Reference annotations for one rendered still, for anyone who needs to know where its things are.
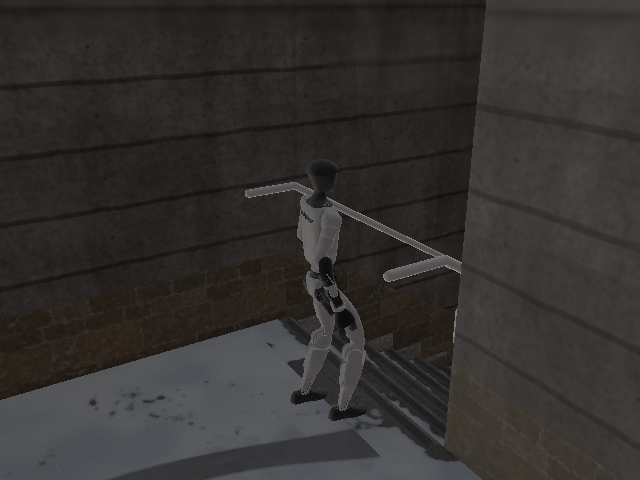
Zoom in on stairs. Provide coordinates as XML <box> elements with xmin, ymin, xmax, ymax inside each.
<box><xmin>330</xmin><ymin>332</ymin><xmax>452</xmax><ymax>446</ymax></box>

